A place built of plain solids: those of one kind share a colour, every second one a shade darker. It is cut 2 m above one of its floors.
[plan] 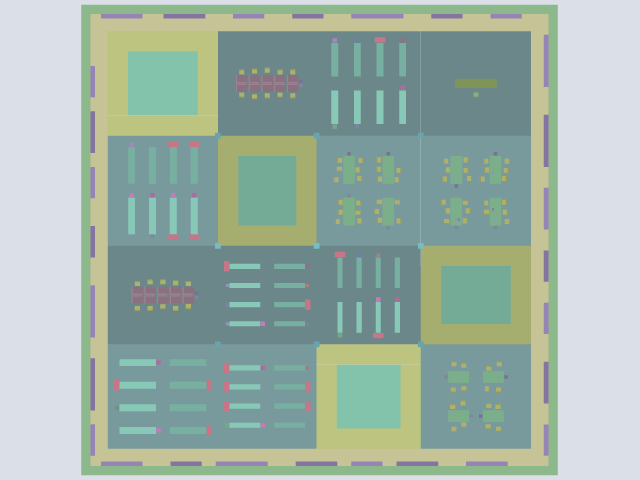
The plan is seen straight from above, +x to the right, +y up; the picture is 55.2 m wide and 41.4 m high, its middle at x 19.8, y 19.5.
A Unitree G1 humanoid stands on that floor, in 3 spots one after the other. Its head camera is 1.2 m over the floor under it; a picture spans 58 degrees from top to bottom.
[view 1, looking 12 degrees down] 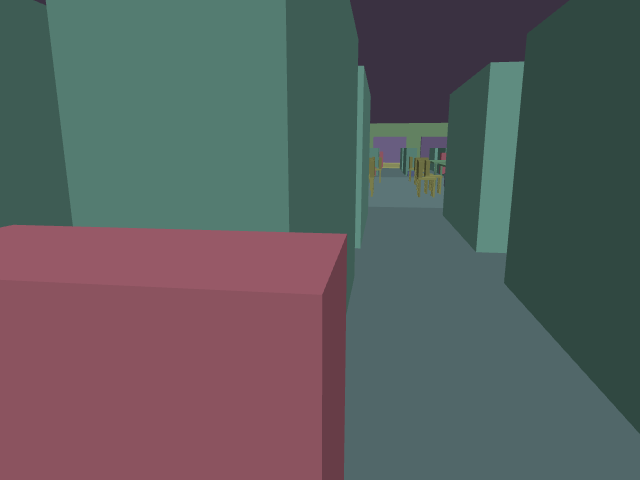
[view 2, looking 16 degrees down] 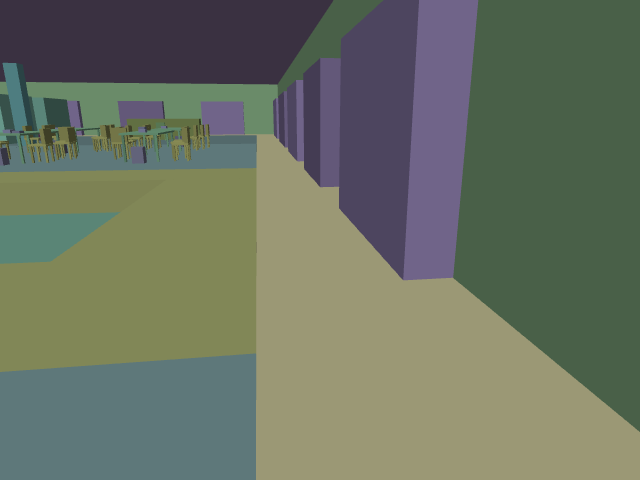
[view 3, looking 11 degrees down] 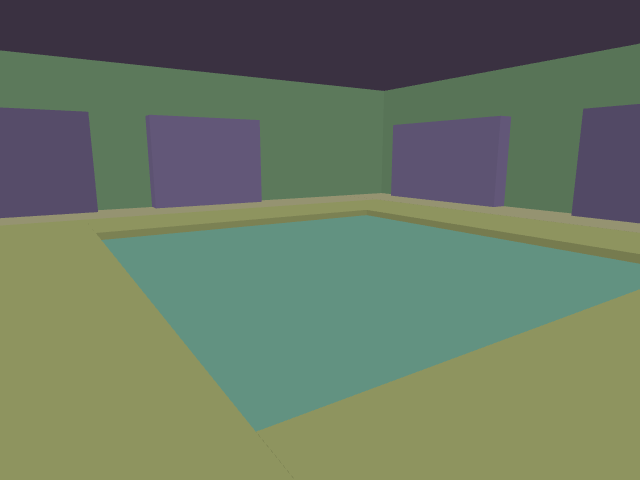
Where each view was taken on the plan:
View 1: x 24.45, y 37.55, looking -82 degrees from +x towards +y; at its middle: trolley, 0.97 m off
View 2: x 38.05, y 8.45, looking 82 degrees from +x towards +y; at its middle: floor_aisle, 4.35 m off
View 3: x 10.85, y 29.55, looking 147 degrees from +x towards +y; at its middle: floor_well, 6.92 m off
